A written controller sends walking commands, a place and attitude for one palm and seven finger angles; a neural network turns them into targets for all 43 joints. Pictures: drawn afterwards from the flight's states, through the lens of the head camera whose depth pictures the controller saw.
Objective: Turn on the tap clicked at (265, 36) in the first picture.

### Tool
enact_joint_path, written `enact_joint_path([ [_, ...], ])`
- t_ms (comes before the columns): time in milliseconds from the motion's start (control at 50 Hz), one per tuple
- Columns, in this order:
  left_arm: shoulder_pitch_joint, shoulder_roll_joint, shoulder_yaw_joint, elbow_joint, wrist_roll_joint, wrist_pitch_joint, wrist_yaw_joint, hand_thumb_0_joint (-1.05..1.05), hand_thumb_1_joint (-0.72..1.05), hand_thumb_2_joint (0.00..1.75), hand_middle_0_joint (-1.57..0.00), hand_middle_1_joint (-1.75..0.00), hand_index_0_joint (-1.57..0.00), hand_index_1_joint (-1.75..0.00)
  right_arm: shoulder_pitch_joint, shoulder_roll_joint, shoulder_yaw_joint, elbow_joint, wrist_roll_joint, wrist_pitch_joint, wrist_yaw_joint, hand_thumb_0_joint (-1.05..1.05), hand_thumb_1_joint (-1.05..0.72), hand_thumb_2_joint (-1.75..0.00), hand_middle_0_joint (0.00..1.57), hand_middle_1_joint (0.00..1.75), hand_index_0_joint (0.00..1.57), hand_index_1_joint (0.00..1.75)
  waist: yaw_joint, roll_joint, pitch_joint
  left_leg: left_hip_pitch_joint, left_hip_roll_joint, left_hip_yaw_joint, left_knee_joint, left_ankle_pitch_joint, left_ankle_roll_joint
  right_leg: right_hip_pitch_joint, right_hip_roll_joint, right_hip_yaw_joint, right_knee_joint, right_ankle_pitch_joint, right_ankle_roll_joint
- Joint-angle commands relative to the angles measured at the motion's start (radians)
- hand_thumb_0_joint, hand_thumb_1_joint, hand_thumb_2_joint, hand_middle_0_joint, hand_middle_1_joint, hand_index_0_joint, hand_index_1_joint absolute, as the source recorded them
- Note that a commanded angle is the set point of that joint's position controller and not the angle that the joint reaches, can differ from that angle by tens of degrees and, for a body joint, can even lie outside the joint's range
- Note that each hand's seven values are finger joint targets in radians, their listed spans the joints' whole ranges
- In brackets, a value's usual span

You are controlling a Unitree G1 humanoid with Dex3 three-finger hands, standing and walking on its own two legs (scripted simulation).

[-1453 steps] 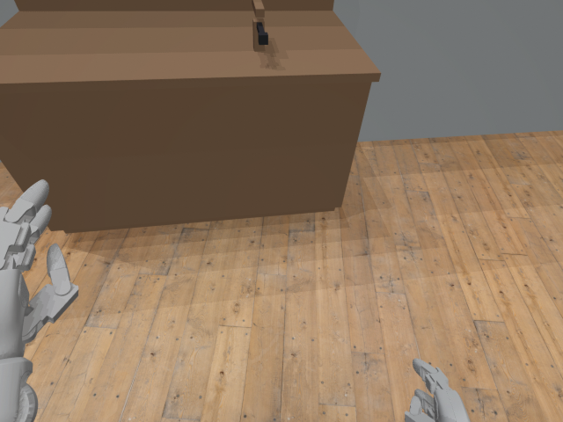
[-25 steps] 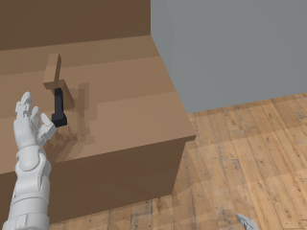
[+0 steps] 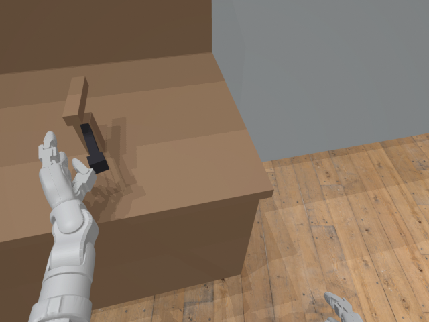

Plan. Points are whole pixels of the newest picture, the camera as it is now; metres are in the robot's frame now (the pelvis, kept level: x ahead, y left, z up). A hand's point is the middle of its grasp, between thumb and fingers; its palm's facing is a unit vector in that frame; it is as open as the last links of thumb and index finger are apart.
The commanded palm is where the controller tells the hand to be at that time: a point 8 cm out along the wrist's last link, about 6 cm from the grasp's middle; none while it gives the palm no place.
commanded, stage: push the lever round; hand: left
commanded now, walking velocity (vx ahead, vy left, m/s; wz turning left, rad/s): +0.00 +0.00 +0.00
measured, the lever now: (98, 163) +0.37 +0.25 +0.10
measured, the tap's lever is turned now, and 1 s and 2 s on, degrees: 17 47 73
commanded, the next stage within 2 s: lift the hand up off the lever in 1.94 s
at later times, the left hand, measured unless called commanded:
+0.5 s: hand (120, 162) +0.38 +0.21 +0.09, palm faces +0.67 -0.74 -0.07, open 7.6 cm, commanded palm +0.33 +0.23 +0.09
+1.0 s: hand (134, 155) +0.40 +0.19 +0.09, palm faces +0.75 -0.66 -0.08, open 7.6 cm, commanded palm +0.35 +0.20 +0.09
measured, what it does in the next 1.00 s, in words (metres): stands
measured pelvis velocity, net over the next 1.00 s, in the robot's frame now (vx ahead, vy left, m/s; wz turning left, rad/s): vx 0.00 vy -0.02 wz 0.01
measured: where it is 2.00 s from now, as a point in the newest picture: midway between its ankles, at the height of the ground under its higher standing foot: outside the picture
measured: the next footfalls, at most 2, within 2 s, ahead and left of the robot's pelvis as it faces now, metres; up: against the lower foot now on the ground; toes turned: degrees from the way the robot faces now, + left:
none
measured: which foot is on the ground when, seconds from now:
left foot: down 0.00-1.00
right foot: down 0.00-1.00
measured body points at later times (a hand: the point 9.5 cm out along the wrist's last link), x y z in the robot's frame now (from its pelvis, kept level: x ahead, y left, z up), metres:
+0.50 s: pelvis +0.00 -0.01 +0.00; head +0.02 -0.01 +0.45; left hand +0.34 +0.25 +0.10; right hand +0.14 -0.25 -0.12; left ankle +0.01 +0.10 -0.72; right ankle -0.01 -0.09 -0.72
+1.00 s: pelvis +0.00 -0.02 +0.00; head +0.02 -0.02 +0.45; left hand +0.36 +0.22 +0.10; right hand +0.13 -0.26 -0.12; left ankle +0.01 +0.10 -0.72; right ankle -0.01 -0.09 -0.72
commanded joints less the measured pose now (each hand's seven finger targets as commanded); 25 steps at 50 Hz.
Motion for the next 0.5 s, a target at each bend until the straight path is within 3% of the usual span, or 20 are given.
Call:
enact_joint_path([
  [0,-0.343,0.148,-0.014,-0.227,0.029,-0.057,0.032,0.0,0.9,0.9,-0.15,-0.15,-0.15,-0.15,-0.06,-0.134,-0.047,-0.127,0.0,-0.029,-0.012,0.0,-0.9,-0.9,0.2,0.3,0.2,0.3,-0.021,-0.003,-0.223,0.129,0.012,-0.029,-0.081,0.247,-0.014,0.09,-0.025,0.058,-0.086,0.271,0.026],
  [20,-0.359,0.178,0.013,-0.234,0.039,-0.057,0.045,0.0,0.9,0.9,-0.15,-0.15,-0.15,-0.15,-0.063,-0.137,-0.048,-0.121,-0.002,-0.026,-0.016,0.0,-0.9,-0.9,0.2,0.3,0.2,0.3,-0.021,0.013,-0.219,0.129,0.012,-0.033,-0.084,0.233,-0.014,0.085,-0.025,0.056,-0.086,0.248,0.024],
  [100,-0.398,0.113,-0.052,-0.241,0.052,-0.052,0.081,0.0,0.9,0.9,-0.15,-0.15,-0.15,-0.15,-0.073,-0.13,-0.047,-0.122,-0.005,-0.026,-0.014,0.0,-0.9,-0.9,0.2,0.3,0.2,0.3,-0.028,0.01,-0.231,0.14,0.013,-0.034,-0.084,0.222,-0.016,0.076,-0.026,0.059,-0.089,0.232,0.023],
  [120,-0.409,0.128,-0.038,-0.249,0.062,-0.053,0.094,0.0,0.9,0.9,-0.15,-0.15,-0.15,-0.15,-0.075,-0.131,-0.048,-0.115,-0.008,-0.024,-0.015,0.0,-0.9,-0.9,0.2,0.3,0.2,0.3,-0.024,0.044,-0.234,0.15,0.014,-0.04,-0.086,0.226,-0.021,0.072,-0.025,0.055,-0.085,0.222,0.019],
  [140,-0.407,0.097,-0.067,-0.256,0.068,-0.052,0.103,0.0,0.9,0.9,-0.15,-0.15,-0.15,-0.15,-0.076,-0.127,-0.049,-0.12,-0.008,-0.024,-0.012,0.0,-0.9,-0.9,0.2,0.3,0.2,0.3,-0.023,0.049,-0.251,0.158,0.014,-0.039,-0.085,0.235,-0.021,0.074,-0.027,0.056,-0.082,0.229,0.019],
  [180,-0.436,0.071,-0.089,-0.224,0.07,-0.044,0.125,0.0,0.9,0.9,-0.15,-0.15,-0.15,-0.15,-0.077,-0.128,-0.049,-0.112,-0.01,-0.024,-0.011,0.0,-0.9,-0.9,0.2,0.3,0.2,0.3,-0.036,-0.007,-0.235,0.145,0.015,-0.042,-0.082,0.214,-0.018,0.063,-0.027,0.054,-0.088,0.216,0.023],
  [220,-0.446,0.081,-0.071,-0.211,0.081,-0.038,0.151,0.0,0.9,0.9,-0.15,-0.15,-0.15,-0.15,-0.081,-0.129,-0.051,-0.104,-0.014,-0.018,-0.013,0.0,-0.9,-0.9,0.2,0.3,0.2,0.3,-0.029,0.012,-0.232,0.147,0.015,-0.046,-0.087,0.212,-0.022,0.061,-0.025,0.052,-0.088,0.202,0.02],
  [240,-0.457,0.051,-0.099,-0.215,0.088,-0.036,0.161,0.0,0.9,0.9,-0.15,-0.15,-0.15,-0.15,-0.082,-0.125,-0.05,-0.11,-0.015,-0.016,-0.01,0.0,-0.9,-0.9,0.2,0.3,0.2,0.3,-0.031,0.004,-0.245,0.151,0.015,-0.041,-0.084,0.223,-0.02,0.066,-0.028,0.052,-0.084,0.216,0.022],
  [280,-0.464,0.047,-0.095,-0.199,0.1,-0.025,0.191,0.0,0.9,0.9,-0.15,-0.15,-0.15,-0.15,-0.082,-0.125,-0.054,-0.108,-0.021,-0.012,-0.008,0.0,-0.9,-0.9,0.2,0.3,0.2,0.3,-0.026,-0.014,-0.273,0.15,0.014,-0.039,-0.078,0.239,-0.021,0.078,-0.028,0.052,-0.08,0.233,0.023],
  [320,-0.462,0.086,-0.046,-0.167,0.11,-0.011,0.217,0.0,0.9,0.9,-0.15,-0.15,-0.15,-0.15,-0.08,-0.126,-0.055,-0.097,-0.024,-0.001,-0.01,0.0,-0.9,-0.9,0.2,0.3,0.2,0.3,-0.02,-0.013,-0.259,0.136,0.013,-0.035,-0.079,0.241,-0.021,0.086,-0.028,0.053,-0.085,0.237,0.022],
  [380,-0.513,0.03,-0.096,-0.158,0.121,0.0,0.241,0.0,0.9,0.9,-0.15,-0.15,-0.15,-0.15,-0.088,-0.117,-0.052,-0.103,-0.026,0.007,-0.005,0.0,-0.9,-0.9,0.2,0.3,0.2,0.3,-0.032,-0.018,-0.259,0.135,0.013,-0.026,-0.074,0.244,-0.016,0.085,-0.033,0.056,-0.087,0.254,0.025],
  [420,-0.5,0.068,-0.048,-0.143,0.132,0.006,0.264,0.0,0.9,0.9,-0.15,-0.15,-0.15,-0.15,-0.086,-0.119,-0.056,-0.096,-0.03,0.017,-0.006,0.0,-0.9,-0.9,0.2,0.3,0.2,0.3,-0.018,-0.007,-0.265,0.128,0.013,-0.031,-0.078,0.241,-0.02,0.092,-0.031,0.056,-0.086,0.24,0.021],
  [440,-0.513,0.029,-0.085,-0.154,0.134,0.006,0.269,0.0,0.9,0.9,-0.15,-0.15,-0.15,-0.15,-0.089,-0.113,-0.055,-0.104,-0.03,0.019,-0.002,0.0,-0.9,-0.9,0.2,0.3,0.2,0.3,-0.025,-0.007,-0.279,0.136,0.014,-0.025,-0.074,0.256,-0.02,0.097,-0.035,0.055,-0.081,0.259,0.022],
  [480,-0.518,0.008,-0.101,-0.161,0.14,0.005,0.286,0.0,0.9,0.9,-0.15,-0.15,-0.15,-0.15,-0.088,-0.109,-0.059,-0.102,-0.033,0.019,0.004,0.0,-0.9,-0.9,0.2,0.3,0.2,0.3,-0.026,0.003,-0.289,0.147,0.016,-0.023,-0.066,0.281,-0.023,0.098,-0.034,0.055,-0.077,0.283,0.02],
])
